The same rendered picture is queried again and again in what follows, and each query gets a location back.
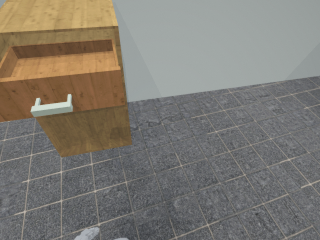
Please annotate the handle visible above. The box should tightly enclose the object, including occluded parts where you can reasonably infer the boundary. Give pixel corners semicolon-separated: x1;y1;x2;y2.
30;94;73;117

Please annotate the robot left hand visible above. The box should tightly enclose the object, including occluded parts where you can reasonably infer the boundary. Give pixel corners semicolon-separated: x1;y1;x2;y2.
74;227;99;240

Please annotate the drawer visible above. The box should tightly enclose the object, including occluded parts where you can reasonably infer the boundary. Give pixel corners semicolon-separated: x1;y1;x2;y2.
0;38;125;122

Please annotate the cabinet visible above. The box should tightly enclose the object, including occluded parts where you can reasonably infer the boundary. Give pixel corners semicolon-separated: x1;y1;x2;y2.
0;0;132;158

